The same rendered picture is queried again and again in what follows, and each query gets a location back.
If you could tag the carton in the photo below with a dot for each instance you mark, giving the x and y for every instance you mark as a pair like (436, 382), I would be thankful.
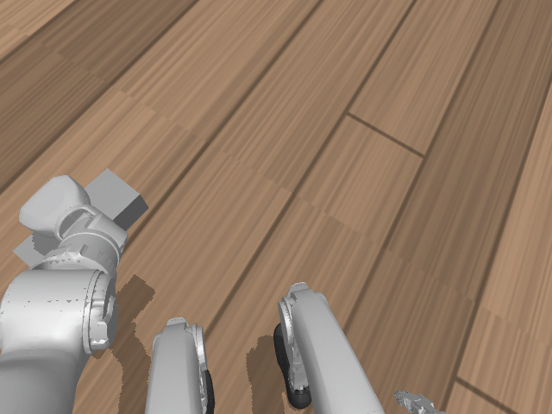
(109, 194)

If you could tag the right robot hand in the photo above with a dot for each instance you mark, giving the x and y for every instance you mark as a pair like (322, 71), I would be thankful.
(416, 404)

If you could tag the right robot foot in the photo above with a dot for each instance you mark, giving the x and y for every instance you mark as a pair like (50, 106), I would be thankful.
(298, 399)

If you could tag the left robot arm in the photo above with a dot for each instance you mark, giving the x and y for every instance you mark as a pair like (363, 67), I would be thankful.
(58, 312)

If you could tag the left robot hand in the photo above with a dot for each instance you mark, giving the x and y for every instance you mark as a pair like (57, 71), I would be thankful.
(41, 212)

